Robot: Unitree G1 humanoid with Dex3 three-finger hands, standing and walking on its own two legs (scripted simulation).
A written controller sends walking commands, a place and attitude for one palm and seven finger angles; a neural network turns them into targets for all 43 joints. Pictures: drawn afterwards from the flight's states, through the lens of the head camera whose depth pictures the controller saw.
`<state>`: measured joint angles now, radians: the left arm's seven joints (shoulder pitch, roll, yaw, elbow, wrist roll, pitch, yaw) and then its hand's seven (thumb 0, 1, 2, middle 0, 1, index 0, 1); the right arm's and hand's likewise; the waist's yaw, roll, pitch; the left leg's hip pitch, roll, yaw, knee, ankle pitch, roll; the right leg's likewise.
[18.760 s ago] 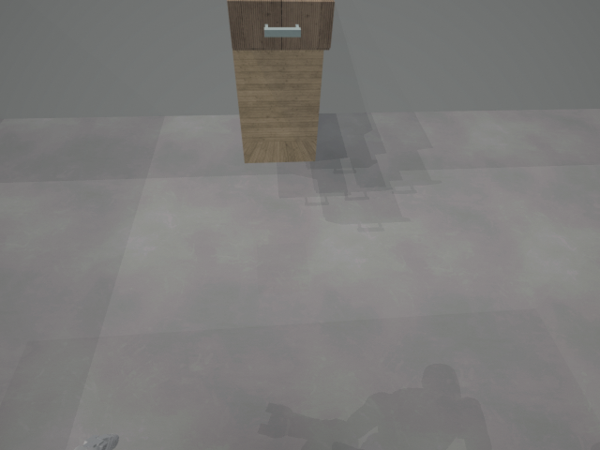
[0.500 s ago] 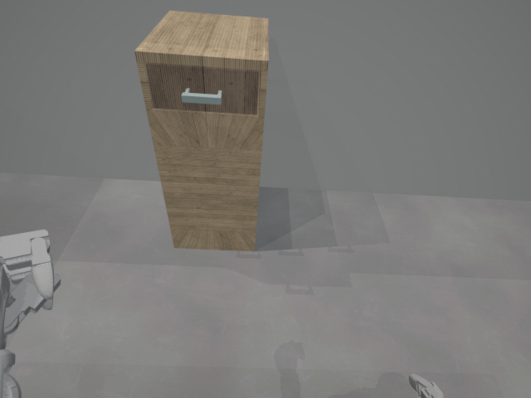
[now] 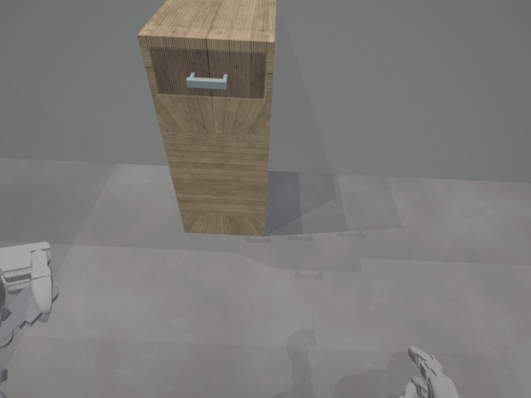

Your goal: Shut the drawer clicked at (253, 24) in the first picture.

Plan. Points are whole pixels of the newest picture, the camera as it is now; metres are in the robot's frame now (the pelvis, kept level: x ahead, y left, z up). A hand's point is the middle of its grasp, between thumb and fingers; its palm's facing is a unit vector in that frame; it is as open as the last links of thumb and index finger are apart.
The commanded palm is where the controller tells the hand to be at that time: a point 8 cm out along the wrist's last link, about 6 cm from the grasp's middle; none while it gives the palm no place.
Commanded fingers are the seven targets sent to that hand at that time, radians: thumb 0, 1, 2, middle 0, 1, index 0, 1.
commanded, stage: stop stepping back and stand still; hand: left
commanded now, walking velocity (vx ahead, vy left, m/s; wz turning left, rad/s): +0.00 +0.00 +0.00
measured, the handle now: (208, 79) +0.93 +0.22 +0.03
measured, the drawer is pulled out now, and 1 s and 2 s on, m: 0.00 0.00 0.00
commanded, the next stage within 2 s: let the arm hang, fingers relaxed in 0.68 s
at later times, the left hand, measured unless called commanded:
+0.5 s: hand (44, 268) +0.22 +0.26 +0.16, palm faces +0.34 -0.83 -0.44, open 3.3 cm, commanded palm +0.15 +0.30 +0.18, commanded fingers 0.00 0.90 0.90 -1.40 -1.60 -1.40 -1.60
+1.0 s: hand out of the picture +0.13 +0.25 -0.12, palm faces -0.03 -0.95 -0.32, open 3.1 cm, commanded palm none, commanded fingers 0.00 0.90 0.90 -0.92 -1.08 -0.92 -1.08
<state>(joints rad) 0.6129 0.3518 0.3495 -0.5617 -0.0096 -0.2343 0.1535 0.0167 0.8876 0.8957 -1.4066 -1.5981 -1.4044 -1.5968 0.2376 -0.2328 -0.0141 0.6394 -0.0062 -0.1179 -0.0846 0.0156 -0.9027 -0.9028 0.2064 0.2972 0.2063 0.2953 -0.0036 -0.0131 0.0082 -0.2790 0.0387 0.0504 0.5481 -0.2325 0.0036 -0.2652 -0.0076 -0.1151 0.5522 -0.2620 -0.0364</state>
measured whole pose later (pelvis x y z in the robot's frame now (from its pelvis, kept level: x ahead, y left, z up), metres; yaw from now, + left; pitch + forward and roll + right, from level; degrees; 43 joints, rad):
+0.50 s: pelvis +0.02 +0.03 +0.01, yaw -1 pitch +0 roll -1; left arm 0.62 0.37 0.35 -0.56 -0.03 -0.19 0.15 0.02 0.89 0.90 -1.40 -1.60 -1.40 -1.60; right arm 0.20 -0.19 0.03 0.60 0.00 -0.09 -0.07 0.01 -0.90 -0.90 0.21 0.30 0.21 0.30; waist 0.00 -0.01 0.04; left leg -0.23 0.02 0.08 0.47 -0.23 0.03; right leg -0.20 -0.02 -0.09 0.42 -0.21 0.00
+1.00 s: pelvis +0.00 +0.03 +0.00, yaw +0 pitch +0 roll +0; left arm 0.25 0.27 0.03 0.65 0.04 0.06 0.00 0.01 0.91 0.90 -1.23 -1.43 -1.23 -1.43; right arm 0.14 -0.28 0.01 0.83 -0.02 -0.01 0.02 0.01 -0.90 -0.90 0.21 0.30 0.21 0.30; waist -0.02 0.03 0.03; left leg -0.31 -0.01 0.08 0.56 -0.25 0.05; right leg -0.30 -0.06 -0.09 0.57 -0.26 0.01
